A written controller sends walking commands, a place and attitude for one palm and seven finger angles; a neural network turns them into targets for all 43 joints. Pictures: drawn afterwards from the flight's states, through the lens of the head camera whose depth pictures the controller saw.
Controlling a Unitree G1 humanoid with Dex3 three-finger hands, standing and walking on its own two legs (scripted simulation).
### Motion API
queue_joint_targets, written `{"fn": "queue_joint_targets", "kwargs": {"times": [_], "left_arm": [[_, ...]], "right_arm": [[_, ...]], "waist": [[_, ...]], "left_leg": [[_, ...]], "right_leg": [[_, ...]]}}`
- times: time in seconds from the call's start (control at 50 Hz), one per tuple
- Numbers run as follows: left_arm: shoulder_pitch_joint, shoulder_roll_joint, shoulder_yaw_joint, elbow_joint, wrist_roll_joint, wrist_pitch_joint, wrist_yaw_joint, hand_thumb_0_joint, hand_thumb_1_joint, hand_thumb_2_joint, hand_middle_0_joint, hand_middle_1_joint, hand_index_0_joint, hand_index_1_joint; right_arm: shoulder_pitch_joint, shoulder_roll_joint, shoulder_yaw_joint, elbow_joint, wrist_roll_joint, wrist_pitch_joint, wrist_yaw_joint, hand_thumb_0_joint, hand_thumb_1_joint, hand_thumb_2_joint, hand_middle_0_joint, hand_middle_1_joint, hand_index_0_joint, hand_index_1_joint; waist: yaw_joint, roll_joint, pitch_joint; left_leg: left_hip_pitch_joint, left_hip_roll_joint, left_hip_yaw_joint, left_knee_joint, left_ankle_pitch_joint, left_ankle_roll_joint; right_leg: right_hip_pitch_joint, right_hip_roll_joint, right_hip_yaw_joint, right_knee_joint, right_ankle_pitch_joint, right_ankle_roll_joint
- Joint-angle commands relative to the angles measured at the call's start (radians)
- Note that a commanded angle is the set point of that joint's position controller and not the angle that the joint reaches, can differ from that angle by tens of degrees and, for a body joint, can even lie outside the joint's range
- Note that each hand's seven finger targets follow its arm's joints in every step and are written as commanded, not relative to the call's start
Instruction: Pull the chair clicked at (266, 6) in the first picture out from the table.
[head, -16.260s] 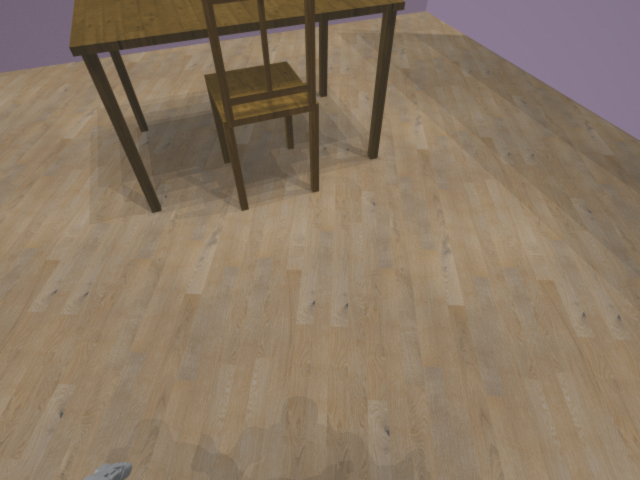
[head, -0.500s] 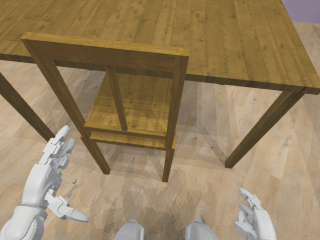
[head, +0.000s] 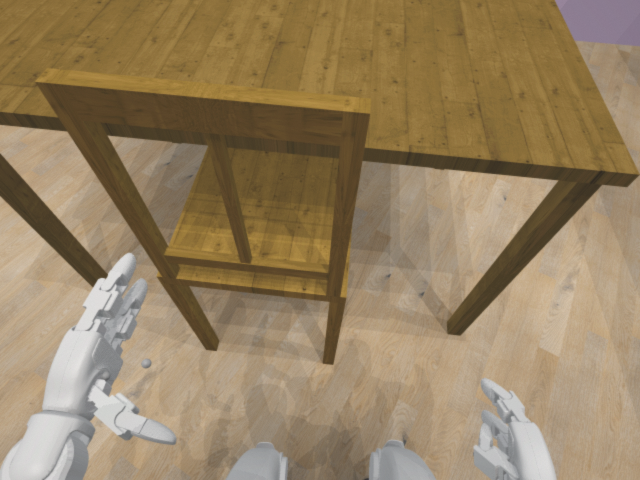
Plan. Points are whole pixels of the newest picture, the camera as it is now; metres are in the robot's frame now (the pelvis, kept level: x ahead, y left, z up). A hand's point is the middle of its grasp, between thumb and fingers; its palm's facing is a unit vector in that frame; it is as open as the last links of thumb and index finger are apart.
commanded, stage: aim the fingers beside a spindle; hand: left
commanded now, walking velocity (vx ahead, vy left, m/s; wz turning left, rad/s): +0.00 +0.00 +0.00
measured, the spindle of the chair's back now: (233, 207) +0.48 +0.16 +0.01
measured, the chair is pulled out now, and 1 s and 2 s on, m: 0.00 0.00 0.00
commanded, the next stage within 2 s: none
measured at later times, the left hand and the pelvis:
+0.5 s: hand (174, 351) +0.26 +0.18 +0.02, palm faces -0.08 -1.00 -0.05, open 16.9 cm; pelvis +0.00 +0.00 -0.01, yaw +0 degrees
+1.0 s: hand (208, 330) +0.29 +0.16 +0.01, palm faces -0.09 -1.00 -0.05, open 16.9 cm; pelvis -0.01 -0.01 -0.02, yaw +0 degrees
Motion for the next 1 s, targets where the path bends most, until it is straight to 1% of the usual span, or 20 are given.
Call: {"fn": "queue_joint_targets", "kwargs": {"times": [0.0,0.02,0.06,0.14,0.2,0.28,0.3,0.32,0.36,0.42,0.46,0.48,0.52,0.58,0.62,0.7,0.78,0.86,0.92,0.98], "left_arm": [[-0.068,0.141,0.080,-0.197,-0.032,-0.061,-0.010,0.000,-0.500,0.300,-0.060,-0.080,-0.060,-0.080],[-0.071,0.152,0.092,-0.191,-0.034,-0.062,-0.009,0.000,-0.500,0.300,-0.060,-0.080,-0.060,-0.080],[-0.072,0.155,0.093,-0.204,-0.030,-0.063,-0.011,0.000,-0.500,0.300,-0.060,-0.080,-0.060,-0.080],[-0.100,0.119,0.047,-0.198,-0.021,-0.063,-0.006,0.000,-0.500,0.300,-0.060,-0.080,-0.060,-0.080],[-0.096,0.100,0.016,-0.218,-0.010,-0.065,0.004,0.000,-0.500,0.300,-0.060,-0.080,-0.060,-0.080],[-0.114,0.124,0.037,-0.213,0.005,-0.066,0.030,0.000,-0.500,0.300,-0.060,-0.080,-0.060,-0.080],[-0.126,0.106,0.017,-0.219,0.006,-0.068,0.033,0.000,-0.500,0.300,-0.060,-0.080,-0.060,-0.080],[-0.112,0.127,0.046,-0.195,0.008,-0.064,0.042,0.000,-0.500,0.300,-0.060,-0.080,-0.060,-0.080],[-0.133,0.100,0.013,-0.220,0.012,-0.070,0.048,0.000,-0.500,0.300,-0.060,-0.080,-0.060,-0.080],[-0.157,0.115,0.027,-0.180,0.018,-0.069,0.060,0.000,-0.500,0.300,-0.060,-0.080,-0.060,-0.080],[-0.200,0.085,-0.014,-0.195,0.023,-0.077,0.060,0.000,-0.500,0.300,-0.060,-0.080,-0.060,-0.080],[-0.186,0.094,-0.004,-0.196,0.022,-0.076,0.062,0.000,-0.500,0.300,-0.060,-0.080,-0.060,-0.080],[-0.157,0.097,0.000,-0.183,0.024,-0.074,0.066,0.000,-0.500,0.300,-0.060,-0.080,-0.060,-0.080],[-0.193,0.064,-0.046,-0.186,0.032,-0.069,0.074,0.000,-0.500,0.300,-0.060,-0.080,-0.060,-0.080],[-0.202,0.093,-0.009,-0.151,0.038,-0.071,0.086,0.000,-0.500,0.300,-0.060,-0.080,-0.060,-0.080],[-0.220,0.057,-0.051,-0.177,0.050,-0.086,0.104,0.000,-0.500,0.300,-0.060,-0.080,-0.060,-0.080],[-0.282,0.067,-0.042,-0.127,0.062,-0.089,0.122,0.000,-0.500,0.300,-0.060,-0.080,-0.060,-0.080],[-0.329,0.067,-0.045,-0.106,0.068,-0.096,0.121,0.000,-0.500,0.300,-0.060,-0.080,-0.060,-0.080],[-0.383,0.088,-0.028,-0.070,0.070,-0.095,0.120,0.000,-0.500,0.300,-0.060,-0.080,-0.060,-0.080],[-0.398,0.072,-0.033,-0.038,0.064,-0.093,0.116,0.000,-0.500,0.300,-0.060,-0.080,-0.060,-0.080]], "right_arm": [[-0.021,-0.143,-0.066,-0.143,0.001,-0.057,-0.014,0.000,-0.900,-0.900,0.200,0.300,0.200,0.300],[-0.023,-0.145,-0.067,-0.140,0.000,-0.057,-0.016,0.000,-0.900,-0.900,0.200,0.300,0.200,0.300],[-0.021,-0.145,-0.064,-0.144,-0.001,-0.056,-0.014,0.000,-0.900,-0.900,0.200,0.300,0.200,0.300],[-0.017,-0.145,-0.064,-0.138,-0.001,-0.060,-0.014,0.000,-0.900,-0.900,0.200,0.300,0.200,0.300],[-0.016,-0.145,-0.064,-0.146,-0.003,-0.063,-0.010,0.000,-0.900,-0.900,0.200,0.300,0.200,0.300],[-0.016,-0.146,-0.066,-0.145,-0.007,-0.055,-0.008,0.000,-0.900,-0.900,0.200,0.300,0.200,0.300],[-0.018,-0.144,-0.064,-0.147,-0.008,-0.054,-0.008,0.000,-0.900,-0.900,0.200,0.300,0.200,0.300],[-0.018,-0.145,-0.068,-0.144,-0.008,-0.048,-0.008,0.000,-0.900,-0.900,0.200,0.300,0.200,0.300],[-0.018,-0.141,-0.065,-0.152,-0.009,-0.045,-0.006,0.000,-0.900,-0.900,0.200,0.300,0.200,0.300],[-0.017,-0.145,-0.065,-0.145,-0.010,-0.035,-0.006,0.000,-0.900,-0.900,0.200,0.300,0.200,0.300],[-0.016,-0.144,-0.063,-0.145,-0.010,-0.037,-0.005,0.000,-0.900,-0.900,0.200,0.300,0.200,0.300],[-0.012,-0.145,-0.064,-0.146,-0.011,-0.037,-0.004,0.000,-0.900,-0.900,0.200,0.300,0.200,0.300],[-0.009,-0.147,-0.068,-0.146,-0.011,-0.036,-0.004,0.000,-0.900,-0.900,0.200,0.300,0.200,0.300],[-0.008,-0.146,-0.066,-0.148,-0.013,-0.030,0.001,0.000,-0.900,-0.900,0.200,0.300,0.200,0.300],[-0.005,-0.149,-0.068,-0.140,-0.013,-0.025,-0.001,0.000,-0.900,-0.900,0.200,0.300,0.200,0.300],[-0.011,-0.143,-0.068,-0.150,-0.015,-0.018,0.006,0.000,-0.900,-0.900,0.200,0.300,0.200,0.300],[-0.007,-0.147,-0.069,-0.141,-0.017,-0.005,0.005,0.000,-0.900,-0.900,0.200,0.300,0.200,0.300],[-0.010,-0.144,-0.068,-0.136,-0.016,0.004,0.006,0.000,-0.900,-0.900,0.200,0.300,0.200,0.300],[-0.009,-0.147,-0.066,-0.128,-0.016,0.014,0.004,0.000,-0.900,-0.900,0.200,0.300,0.200,0.300],[-0.009,-0.143,-0.066,-0.125,-0.016,0.017,0.007,0.000,-0.900,-0.900,0.200,0.300,0.200,0.300]], "waist": [[-0.009,0.018,-0.230],[-0.011,-0.015,-0.237],[-0.003,0.030,-0.252],[-0.022,0.015,-0.229],[-0.014,0.045,-0.247],[-0.007,0.039,-0.258],[-0.012,0.039,-0.256],[-0.007,0.005,-0.259],[-0.009,0.036,-0.279],[-0.015,0.014,-0.257],[-0.022,0.043,-0.273],[-0.013,0.050,-0.291],[-0.010,0.029,-0.314],[-0.024,0.026,-0.302],[-0.021,-0.009,-0.279],[-0.014,0.031,-0.313],[-0.025,-0.013,-0.301],[-0.022,0.012,-0.325],[-0.029,-0.017,-0.330],[-0.023,0.002,-0.343]], "left_leg": [[0.101,-0.025,-0.030,-0.179,0.292,-0.007],[0.088,-0.025,-0.029,-0.169,0.295,-0.003],[0.096,-0.026,-0.029,-0.173,0.308,-0.006],[0.094,-0.023,-0.035,-0.162,0.305,-0.006],[0.105,-0.022,-0.040,-0.164,0.312,-0.011],[0.087,-0.021,-0.040,-0.157,0.305,-0.012],[0.085,-0.023,-0.039,-0.154,0.308,-0.012],[0.073,-0.020,-0.038,-0.152,0.305,-0.010],[0.081,-0.023,-0.035,-0.149,0.319,-0.011],[0.053,-0.020,-0.036,-0.141,0.296,-0.010],[0.070,-0.020,-0.038,-0.138,0.295,-0.011],[0.075,-0.020,-0.039,-0.139,0.308,-0.013],[0.078,-0.017,-0.039,-0.131,0.345,-0.012],[0.071,-0.017,-0.040,-0.124,0.336,-0.013],[0.039,-0.017,-0.042,-0.122,0.309,-0.012],[0.059,-0.018,-0.039,-0.120,0.326,-0.015],[0.012,-0.021,-0.035,-0.103,0.266,-0.010],[0.007,-0.025,-0.028,-0.093,0.275,-0.008],[-0.026,-0.026,-0.025,-0.079,0.256,-0.002],[-0.027,-0.030,-0.018,-0.074,0.254,-0.003]], "right_leg": [[0.210,0.040,0.044,-0.138,0.162,-0.013],[0.219,0.041,0.049,-0.136,0.168,-0.011],[0.224,0.039,0.049,-0.130,0.178,-0.015],[0.184,0.041,0.042,-0.119,0.172,-0.013],[0.168,0.038,0.036,-0.104,0.165,-0.016],[0.163,0.037,0.036,-0.092,0.156,-0.018],[0.161,0.036,0.036,-0.089,0.163,-0.018],[0.167,0.040,0.038,-0.090,0.159,-0.017],[0.169,0.035,0.039,-0.082,0.175,-0.017],[0.150,0.038,0.041,-0.081,0.155,-0.017],[0.134,0.036,0.040,-0.074,0.153,-0.018],[0.142,0.034,0.040,-0.070,0.160,-0.020],[0.154,0.036,0.040,-0.061,0.194,-0.019],[0.131,0.033,0.039,-0.056,0.191,-0.016],[0.125,0.036,0.037,-0.053,0.171,-0.018],[0.121,0.030,0.040,-0.040,0.179,-0.021],[0.106,0.031,0.050,-0.040,0.142,-0.017],[0.120,0.028,0.060,-0.033,0.164,-0.020],[0.131,0.029,0.071,-0.035,0.155,-0.018],[0.137,0.027,0.078,-0.035,0.163,-0.018]]}}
